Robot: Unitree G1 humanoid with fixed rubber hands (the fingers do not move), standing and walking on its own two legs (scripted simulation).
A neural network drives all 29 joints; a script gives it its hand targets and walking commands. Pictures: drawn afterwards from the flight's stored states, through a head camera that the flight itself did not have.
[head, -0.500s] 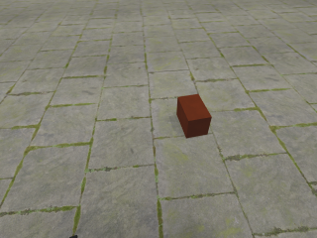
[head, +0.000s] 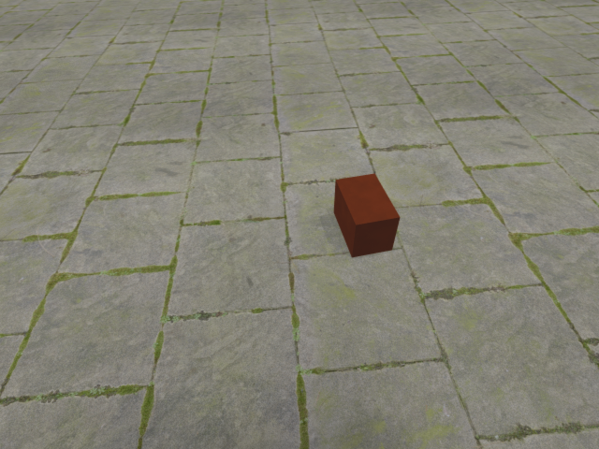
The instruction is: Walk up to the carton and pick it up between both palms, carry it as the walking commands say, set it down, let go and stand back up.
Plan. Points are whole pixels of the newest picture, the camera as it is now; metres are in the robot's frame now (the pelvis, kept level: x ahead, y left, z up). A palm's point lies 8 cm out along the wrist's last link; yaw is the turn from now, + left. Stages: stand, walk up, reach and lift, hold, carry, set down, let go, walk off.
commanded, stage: stand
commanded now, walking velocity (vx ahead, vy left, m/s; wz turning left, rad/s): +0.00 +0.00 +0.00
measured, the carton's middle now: (363, 214) +1.19 -0.21 -0.65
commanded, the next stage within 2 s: walk up in 0.20 s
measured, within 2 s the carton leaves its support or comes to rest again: neither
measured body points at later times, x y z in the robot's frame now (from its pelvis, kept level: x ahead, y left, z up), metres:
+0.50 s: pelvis +0.00 +0.00 +0.01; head +0.00 +0.00 +0.46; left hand +0.09 +0.29 -0.11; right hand +0.08 -0.26 -0.13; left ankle +0.04 +0.12 -0.72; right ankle +0.03 -0.12 -0.72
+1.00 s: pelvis +0.09 -0.07 +0.00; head +0.08 -0.09 +0.45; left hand +0.15 +0.24 -0.10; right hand +0.16 -0.38 -0.13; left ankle +0.12 +0.08 -0.69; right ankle +0.07 -0.16 -0.72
